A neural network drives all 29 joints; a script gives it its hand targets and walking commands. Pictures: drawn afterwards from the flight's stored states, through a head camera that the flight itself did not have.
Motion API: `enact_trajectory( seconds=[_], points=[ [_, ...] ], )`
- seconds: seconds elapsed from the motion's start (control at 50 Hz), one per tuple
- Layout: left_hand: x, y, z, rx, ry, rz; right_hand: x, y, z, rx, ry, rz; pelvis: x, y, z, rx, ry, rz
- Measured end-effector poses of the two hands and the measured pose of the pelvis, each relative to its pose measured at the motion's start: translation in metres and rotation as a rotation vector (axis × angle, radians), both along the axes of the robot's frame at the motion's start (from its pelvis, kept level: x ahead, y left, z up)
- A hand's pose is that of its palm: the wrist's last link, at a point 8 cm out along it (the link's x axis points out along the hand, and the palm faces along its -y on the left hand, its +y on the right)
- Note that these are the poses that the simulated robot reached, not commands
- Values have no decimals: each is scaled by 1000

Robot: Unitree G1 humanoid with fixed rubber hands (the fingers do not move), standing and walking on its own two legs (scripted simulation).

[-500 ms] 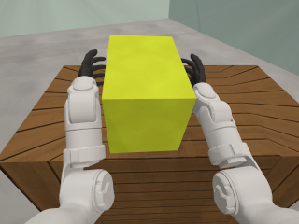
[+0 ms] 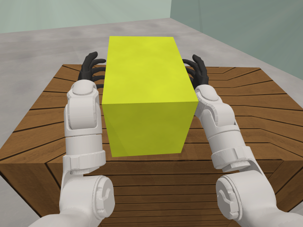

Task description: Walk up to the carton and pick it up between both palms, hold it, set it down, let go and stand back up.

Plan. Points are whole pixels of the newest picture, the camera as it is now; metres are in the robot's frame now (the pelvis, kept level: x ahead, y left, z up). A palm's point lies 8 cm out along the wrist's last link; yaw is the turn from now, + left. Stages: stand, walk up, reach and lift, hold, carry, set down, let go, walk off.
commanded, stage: hold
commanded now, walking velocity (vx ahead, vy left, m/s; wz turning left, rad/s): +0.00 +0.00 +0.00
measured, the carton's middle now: (144, 93) +0.39 +0.01 +0.20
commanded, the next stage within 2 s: none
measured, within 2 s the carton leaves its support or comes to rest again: neither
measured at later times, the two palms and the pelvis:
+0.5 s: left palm (88, 82) +0.37 +0.14 +0.25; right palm (199, 86) +0.36 -0.13 +0.23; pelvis +0.00 +0.00 +0.00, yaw +0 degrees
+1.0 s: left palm (88, 79) +0.37 +0.14 +0.25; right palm (199, 85) +0.37 -0.13 +0.23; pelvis +0.00 +0.00 +0.00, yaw +0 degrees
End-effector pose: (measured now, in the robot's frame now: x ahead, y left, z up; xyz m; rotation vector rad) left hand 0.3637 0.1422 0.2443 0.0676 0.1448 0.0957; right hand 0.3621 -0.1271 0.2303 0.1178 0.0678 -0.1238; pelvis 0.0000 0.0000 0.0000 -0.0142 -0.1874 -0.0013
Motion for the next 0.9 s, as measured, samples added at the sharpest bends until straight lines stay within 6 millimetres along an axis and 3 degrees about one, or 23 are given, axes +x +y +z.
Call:
enact_trajectory(
  seconds=[0.34,0.7,0.9],
  points=[
    [1,-5,11,20,-6,5,0,-4,2,16,-6,-4,-4,2,0,4,8,-9],
    [2,-4,-3,-2,21,-5,0,-4,-4,-1,20,-8,-2,-3,0,3,1,2],
    [4,-5,8,13,-1,-4,2,-4,0,21,-1,-11,0,1,0,4,10,-4]
  ],
)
